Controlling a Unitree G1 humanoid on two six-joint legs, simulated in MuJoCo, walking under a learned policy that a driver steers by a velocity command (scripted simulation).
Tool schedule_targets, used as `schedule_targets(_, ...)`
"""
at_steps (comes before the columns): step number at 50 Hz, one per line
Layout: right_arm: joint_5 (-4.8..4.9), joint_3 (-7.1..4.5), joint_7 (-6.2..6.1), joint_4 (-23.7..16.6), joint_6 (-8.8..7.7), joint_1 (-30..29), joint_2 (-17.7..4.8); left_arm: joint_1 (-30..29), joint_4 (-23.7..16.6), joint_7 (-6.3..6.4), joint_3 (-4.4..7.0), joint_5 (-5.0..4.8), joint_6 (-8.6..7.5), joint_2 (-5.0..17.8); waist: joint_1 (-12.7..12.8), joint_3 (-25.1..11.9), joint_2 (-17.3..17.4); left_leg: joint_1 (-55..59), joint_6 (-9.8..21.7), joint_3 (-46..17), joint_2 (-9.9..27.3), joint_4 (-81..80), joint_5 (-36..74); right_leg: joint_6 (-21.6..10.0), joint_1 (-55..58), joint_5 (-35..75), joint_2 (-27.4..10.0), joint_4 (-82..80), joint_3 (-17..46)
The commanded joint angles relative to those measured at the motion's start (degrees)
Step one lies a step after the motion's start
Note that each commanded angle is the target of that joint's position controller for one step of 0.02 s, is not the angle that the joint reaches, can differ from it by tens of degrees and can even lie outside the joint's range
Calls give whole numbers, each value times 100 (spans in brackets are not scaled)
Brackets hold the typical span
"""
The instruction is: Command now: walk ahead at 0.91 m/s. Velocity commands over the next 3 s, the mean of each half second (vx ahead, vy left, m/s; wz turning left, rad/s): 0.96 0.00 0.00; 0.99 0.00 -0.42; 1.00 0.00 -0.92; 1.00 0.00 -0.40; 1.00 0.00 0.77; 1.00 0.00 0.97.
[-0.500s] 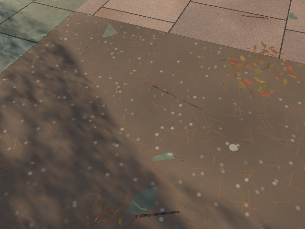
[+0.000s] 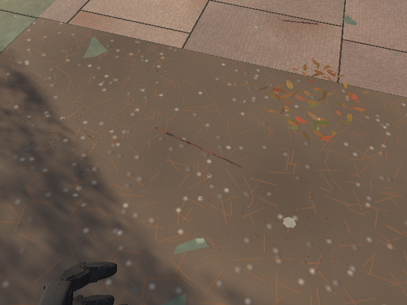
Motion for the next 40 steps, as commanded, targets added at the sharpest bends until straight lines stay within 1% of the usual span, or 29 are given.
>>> schedule_targets(1,38,-189,-44,-254,4,84,-1032,-1179,-732,-125,36,-50,-140,236,280,1248,730,-928,779,-108,1255,-76,3058,-168,468,-114,299,-697,-310)
schedule_targets(3,-61,-245,-32,-213,76,128,-1233,-991,-872,-96,136,-50,-113,463,574,760,1207,-420,699,-37,1431,828,6125,-344,1207,-717,696,-664,-566)
schedule_targets(4,-150,-271,-42,-179,142,111,-1322,-371,-801,-39,256,-84,-63,722,984,250,1520,-251,641,-29,1514,1696,7544,-481,1964,-1064,887,-547,-621)
schedule_targets(5,-216,-292,-57,-207,230,-99,-1409,987,-450,53,421,-139,11,1038,1688,-486,1690,-652,534,87,1474,3147,8306,-641,3538,-1135,996,-550,-615)
schedule_targets(6,-239,-285,-72,-418,239,-445,-1466,2510,-18,136,558,-147,94,1365,2363,-1291,1447,-2376,409,-70,1278,4989,6935,-851,5953,-1495,280,-292,333)
schedule_targets(7,-180,-17,72,-631,70,232,-248,3158,218,141,633,95,48,1798,1574,-2484,-786,-4893,184,-564,64,7414,1434,-1710,8163,-4724,-1374,-915,3705)
schedule_targets(8,146,-71,126,-607,-232,-108,-571,3378,405,128,527,154,14,1338,1765,-2941,-1348,-5317,446,-1446,-240,8161,-502,-1626,8050,-5748,-1561,-2285,5420)
schedule_targets(9,417,-234,111,-985,-307,-1092,-1055,2967,509,128,417,169,-19,929,1681,-1593,-1294,-5941,572,-1185,60,8478,-342,-1277,7184,-4896,-1363,-2582,4604)
schedule_targets(10,420,-198,86,-1140,-345,-1582,-1030,2596,522,102,349,211,-74,714,1491,-909,-375,-5887,616,-1049,284,8420,-44,-1163,6077,-3804,-1223,-2610,3687)
schedule_targets(11,326,-200,79,-1203,-339,-1740,-874,2170,550,63,290,299,-125,526,1120,-513,178,-5625,624,-972,507,8144,259,-1115,4977,-3157,-1041,-2698,3054)
schedule_targets(12,265,-209,95,-1199,-233,-1541,-733,1846,547,43,218,391,-164,322,719,-289,130,-5248,628,-1001,738,7967,466,-1109,4105,-2997,-820,-2784,2567)
schedule_targets(14,224,-154,116,-1223,14,-1380,-428,1619,648,51,154,277,-149,191,355,167,-204,-5165,531,-892,968,7745,258,-1158,3082,-3066,-730,-3149,2011)
schedule_targets(15,216,-128,89,-1321,105,-1520,-404,1607,704,70,146,202,-157,244,258,487,-311,-5335,438,-837,1066,7503,198,-1117,2678,-3088,-716,-3358,1786)
schedule_targets(17,50,-124,29,-1570,140,-2091,-638,1757,740,142,155,199,-197,433,297,898,-237,-5711,198,-654,1129,6860,958,-1138,2311,-2600,-564,-3645,1355)
schedule_targets(20,-54,-120,97,-1836,19,-2941,-814,2183,719,278,166,185,-255,614,586,956,66,-5338,62,-256,952,5063,2658,-947,2338,-1489,-183,-3708,578)
schedule_targets(22,23,-73,204,-1998,-61,-3527,-751,2633,762,344,191,83,-269,826,837,938,195,-4706,71,-27,695,3966,3454,-877,2605,-1380,-245,-3965,404)
schedule_targets(25,115,-79,350,-2259,-103,-4162,-852,3124,874,409,226,49,-107,1015,1007,1128,125,-5073,124,5,442,2907,3210,-804,4201,-736,-624,-3869,340)
schedule_targets(27,136,-195,405,-2322,-98,-3880,-1125,3175,864,406,276,177,46,1206,722,737,-189,-4883,303,149,99,2804,2479,-655,5273,1522,-893,-3090,320)
schedule_targets(28,195,-306,386,-2249,-57,-3314,-1369,3116,864,394,314,298,136,1333,364,264,-474,-4411,453,241,-98,3010,1998,-574,5677,2943,-945,-2297,266)
schedule_targets(29,251,-447,336,-2035,6,-2269,-1657,2982,850,388,317,398,228,1362,-225,-375,-717,-3264,627,384,-306,3200,1610,-483,5569,4002,-867,-1015,127)
schedule_targets(30,224,-550,257,-1687,94,-925,-1934,2794,703,404,226,427,256,1153,-835,-1159,-603,-1207,766,-148,137,3607,1240,-339,4211,3260,-682,908,62)
schedule_targets(31,-16,-717,282,-1498,60,-375,-2609,3954,576,258,-84,294,84,-133,-45,-2336,1547,1249,1795,-3562,1760,2856,-1753,-37,1547,-672,487,3644,437)
schedule_targets(32,-65,-603,327,-1438,0,-190,-2023,3873,735,245,-85,-12,-131,111,-213,-2866,1819,1554,1597,-5335,1994,1458,-3194,-272,955,-3031,704,4296,1344)
schedule_targets(33,-78,-485,300,-1397,-42,-602,-1573,2861,428,274,93,-282,-193,716,-236,-1631,1488,806,1154,-4527,1951,1252,-2606,-411,312,-2849,417,4566,1254)
schedule_targets(34,-100,-443,302,-1450,-74,-1082,-1411,2239,240,322,91,-257,-217,769,-120,-922,647,-170,983,-3547,1800,1315,-1479,-412,258,-2521,142,4372,1160)
schedule_targets(35,-154,-423,326,-1422,-117,-1496,-1312,1993,160,351,106,-111,-197,659,156,-453,135,-1152,869,-2800,1639,1254,-679,-401,470,-2158,-102,3971,1128)
schedule_targets(36,-234,-373,339,-1391,-176,-1773,-1099,2222,192,333,156,-71,-80,607,509,-311,316,-1854,773,-2225,1494,1180,-212,-384,931,-1838,-374,3697,1232)
schedule_targets(37,-217,-333,352,-1326,-187,-1975,-890,2459,281,302,182,-90,62,516,696,-199,477,-2253,691,-1733,1351,1044,48,-340,1230,-1718,-502,3539,1247)
schedule_targets(40,-84,-367,321,-1175,-194,-2095,-952,2314,228,288,197,-90,346,326,807,399,521,-2730,494,-515,1187,669,930,-223,897,-1396,-637,3270,1115)
Next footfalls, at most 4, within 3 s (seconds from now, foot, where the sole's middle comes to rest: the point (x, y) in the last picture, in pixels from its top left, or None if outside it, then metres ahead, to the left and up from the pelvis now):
0.12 right None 0.33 -0.14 -0.76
0.60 left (145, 221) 0.79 0.11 -0.76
1.10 right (195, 134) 1.21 -0.12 -0.76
1.52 left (194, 70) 1.64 -0.16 -0.76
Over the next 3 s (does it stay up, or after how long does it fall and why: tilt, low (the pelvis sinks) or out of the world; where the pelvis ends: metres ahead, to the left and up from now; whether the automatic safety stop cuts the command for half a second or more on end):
stays up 2.33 -0.93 -0.01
